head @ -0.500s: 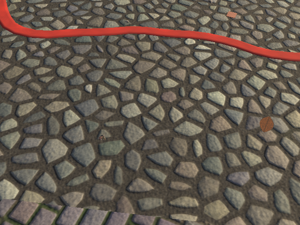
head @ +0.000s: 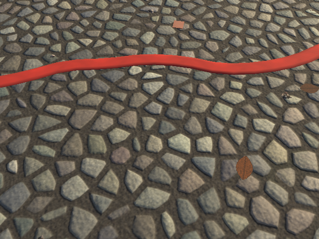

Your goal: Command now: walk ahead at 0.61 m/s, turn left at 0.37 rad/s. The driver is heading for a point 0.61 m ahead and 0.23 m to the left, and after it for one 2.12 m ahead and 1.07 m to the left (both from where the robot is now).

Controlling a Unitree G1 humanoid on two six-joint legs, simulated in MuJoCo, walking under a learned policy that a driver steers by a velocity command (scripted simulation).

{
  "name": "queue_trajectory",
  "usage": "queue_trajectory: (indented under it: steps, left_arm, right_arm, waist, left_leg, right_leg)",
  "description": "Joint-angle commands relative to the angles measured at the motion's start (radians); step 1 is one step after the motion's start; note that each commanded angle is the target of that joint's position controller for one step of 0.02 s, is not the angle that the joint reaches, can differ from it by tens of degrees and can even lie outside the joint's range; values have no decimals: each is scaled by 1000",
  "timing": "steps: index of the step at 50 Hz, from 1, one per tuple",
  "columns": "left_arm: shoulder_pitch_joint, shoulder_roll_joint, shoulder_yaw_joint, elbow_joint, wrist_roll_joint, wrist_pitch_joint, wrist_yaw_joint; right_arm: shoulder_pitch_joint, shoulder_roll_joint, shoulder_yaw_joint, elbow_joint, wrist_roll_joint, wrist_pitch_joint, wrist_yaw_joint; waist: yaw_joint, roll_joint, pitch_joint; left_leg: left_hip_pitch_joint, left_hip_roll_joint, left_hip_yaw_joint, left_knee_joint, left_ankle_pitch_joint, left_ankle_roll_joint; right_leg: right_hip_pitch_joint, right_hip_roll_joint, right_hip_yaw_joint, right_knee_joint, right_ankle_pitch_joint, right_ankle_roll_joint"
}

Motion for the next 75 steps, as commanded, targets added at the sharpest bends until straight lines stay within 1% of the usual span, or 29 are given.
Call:
queue_trajectory:
  steps: [1, 2, 6, 7, 8, 9, 10, 11, 13, 16, 19, 30, 31, 33, 34, 35, 39, 43, 55, 56, 57, 58, 59, 60, 63, 67, 68, 71, 75]
  left_arm:
    - [-127, 87, 9, -73, -14, -42, 4]
    - [-139, 119, 18, -112, -21, -44, 48]
    - [-160, 208, 41, -134, -18, 6, 124]
    - [-256, 194, 40, -167, -20, 11, 115]
    - [-362, 90, 15, -186, -38, 8, 73]
    - [-191, -45, -15, -239, -20, 3, 40]
    - [0, 1, -23, -240, -22, -7, 20]
    - [-51, 120, -3, -250, -23, -11, 13]
    - [-154, 160, 19, -269, -17, 12, 26]
    - [-203, 130, 20, -275, -3, 42, 47]
    - [-273, 78, 11, -291, -5, 50, 66]
    - [-366, 134, 58, -253, -31, 3, 37]
    - [-325, 134, 64, -233, -33, 1, 34]
    - [-322, 203, 74, -259, 1, 30, 43]
    - [-277, 186, 79, -249, 15, 38, 43]
    - [-312, 144, 72, -267, 4, 42, 48]
    - [-355, 125, 54, -275, -6, 79, 77]
    - [-280, 145, 63, -245, 4, 91, 83]
    - [-293, 198, 103, -190, -52, 84, 28]
    - [-243, 158, 96, -166, -52, 85, 23]
    - [-229, 103, 80, -180, -25, 87, 15]
    - [-303, 81, 67, -257, -6, 74, 17]
    - [-405, 141, 81, -271, -34, 55, 14]
    - [-427, 172, 93, -278, -59, 39, 8]
    - [-318, 165, 95, -206, -27, 15, -2]
    - [-334, 127, 77, -186, -32, 3, -7]
    - [-274, 93, 58, -147, 69, 63, -36]
    - [-329, 117, 61, -168, 24, 96, -58]
    - [-403, 118, 51, -203, 14, 75, -61]
  right_arm:
    - [31, -33, -7, -12, 8, -14, 17]
    - [-11, -67, -27, -31, 64, -55, 10]
    - [220, -168, -89, -2, 43, -44, 32]
    - [442, -222, -118, 50, 44, -19, 20]
    - [571, -170, -96, 112, 34, 0, -6]
    - [387, -167, -68, 47, -40, -30, -15]
    - [246, -217, -79, -61, -65, -48, -13]
    - [119, -234, -99, -142, -26, -39, -11]
    - [-9, -208, -94, -189, 33, -29, -15]
    - [-9, -187, -97, -188, 30, -12, -34]
    - [57, -218, -115, -163, 38, 25, -73]
    - [-46, -192, -124, -255, 41, 88, -89]
    - [-57, -178, -117, -261, 47, 90, -84]
    - [65, -115, -94, -260, 41, 89, -74]
    - [80, -223, -119, -274, 34, 78, -60]
    - [56, -283, -136, -247, 41, 79, -55]
    - [50, -213, -115, -233, 41, 105, -59]
    - [-33, -174, -98, -273, 46, 93, -60]
    - [5, -157, -113, -253, 41, 123, -22]
    - [78, -194, -133, -224, 38, 123, -33]
    - [177, -311, -169, -204, 48, 114, -52]
    - [194, -372, -169, -220, 34, 78, -48]
    - [200, -297, -151, -216, 25, 43, -34]
    - [162, -266, -132, -200, 26, 19, -33]
    - [67, -181, -86, -198, 20, -2, -49]
    - [123, -196, -83, -169, 17, -30, -56]
    - [171, -225, -90, -126, -11, -20, -31]
    - [184, -192, -82, -112, -7, -19, -7]
    - [207, -214, -90, -77, -10, -34, -22]
  waist:
    - [-43, -60, 59]
    - [0, -64, -2]
    - [-127, -162, -175]
    - [-252, -95, -211]
    - [-311, 175, -128]
    - [-71, 337, -125]
    - [-1, 200, -359]
    - [4, -5, -311]
    - [71, -201, -130]
    - [57, -116, -59]
    - [11, -30, -176]
    - [-21, 161, -164]
    - [0, 121, -167]
    - [-69, -214, -218]
    - [-60, -282, -242]
    - [-44, -206, -184]
    - [-30, -126, -73]
    - [29, -158, -113]
    - [-29, -153, -154]
    - [-49, -76, -158]
    - [-58, 215, -142]
    - [-66, 322, -204]
    - [-136, 182, -180]
    - [-101, 166, -102]
    - [-22, 167, -75]
    - [-35, 121, -39]
    - [-34, 149, -47]
    - [-54, 148, 26]
    - [-71, 102, 75]
  left_leg:
    - [221, -86, 165, -273, 275, 13]
    - [259, -120, 154, -335, 380, 3]
    - [619, -252, 212, -432, 402, -7]
    - [852, -206, 123, -433, 435, 46]
    - [913, -93, 2, -612, 607, 116]
    - [921, -8, -316, -454, 1015, 218]
    - [988, 169, -631, -588, 833, 378]
    - [864, 151, -683, -705, 400, 397]
    - [575, 87, -689, -833, -112, 337]
    - [412, -50, -492, -794, 141, 263]
    - [493, -93, -415, -694, 418, 215]
    - [574, -134, -593, -550, 157, 91]
    - [522, -174, -567, -483, 3, 65]
    - [212, -348, -291, -149, -609, -23]
    - [140, -266, -241, 42, -560, -70]
    - [118, -212, -208, 118, -464, -101]
    - [91, -135, -60, 255, -266, -132]
    - [38, -45, -4, 146, -228, -157]
    - [448, -60, 129, -481, -135, -23]
    - [590, -80, 84, -584, -40, 22]
    - [799, 114, -234, -664, 145, 133]
    - [856, 259, -592, -721, -238, 328]
    - [832, 261, -614, -839, -614, 325]
    - [771, 246, -585, -880, -717, 276]
    - [686, 136, -375, -877, -511, 187]
    - [673, 100, -261, -908, -339, 165]
    - [642, 42, -221, -943, -373, 142]
    - [596, 55, -218, -975, -378, 150]
    - [658, 109, -220, -979, -333, 154]
  right_leg:
    - [-218, -190, -77, -125, 974, 95]
    - [-161, -198, -55, -66, 1006, 141]
    - [-102, -235, -74, 317, 1226, 228]
    - [-266, -215, -63, 638, 1025, 239]
    - [-428, -42, -59, 1120, -53, 260]
    - [-665, 32, 144, 1426, -382, 261]
    - [-687, 10, 322, 1457, -313, 242]
    - [-660, -28, 331, 1337, -231, 184]
    - [-654, -96, 308, 1139, -131, 166]
    - [-565, -125, 295, 845, -96, 217]
    - [-554, -86, 280, 661, 10, 262]
    - [-376, -68, 325, 144, 170, 209]
    - [-260, -106, 313, 20, 298, 186]
    - [21, -461, 626, 59, 616, -30]
    - [-10, -569, 762, 28, 526, -121]
    - [-62, -509, 667, 25, 404, -107]
    - [-217, -357, 358, -13, 277, -40]
    - [-92, -395, 268, -32, 337, -85]
    - [-130, -479, 7, 121, 305, 28]
    - [-229, -429, -45, 251, 221, 94]
    - [-552, -304, -129, 561, -205, 187]
    - [-844, -180, 41, 788, -350, 211]
    - [-922, -201, 164, 851, -265, 170]
    - [-939, -222, 181, 822, -165, 131]
    - [-814, -241, 155, 721, 99, 153]
    - [-773, -218, 136, 559, 296, 192]
    - [-731, -213, 70, 569, 260, 209]
    - [-717, -222, 68, 495, 277, 228]
    - [-691, -235, 85, 340, 273, 190]
Keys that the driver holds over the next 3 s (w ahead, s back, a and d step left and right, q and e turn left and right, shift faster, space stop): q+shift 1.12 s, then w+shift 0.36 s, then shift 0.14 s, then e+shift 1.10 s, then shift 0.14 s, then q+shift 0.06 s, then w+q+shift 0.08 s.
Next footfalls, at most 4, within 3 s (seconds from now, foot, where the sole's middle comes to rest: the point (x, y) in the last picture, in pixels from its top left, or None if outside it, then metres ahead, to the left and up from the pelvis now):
0.16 left None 0.36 0.05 -0.77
0.64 right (182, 227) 0.53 -0.06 -0.77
1.12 left None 0.29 0.07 -0.77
1.62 right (105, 206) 0.62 0.27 -0.77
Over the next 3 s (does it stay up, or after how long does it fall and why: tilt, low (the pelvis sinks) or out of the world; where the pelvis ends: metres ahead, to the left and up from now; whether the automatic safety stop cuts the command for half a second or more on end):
stays up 0.62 0.37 -0.01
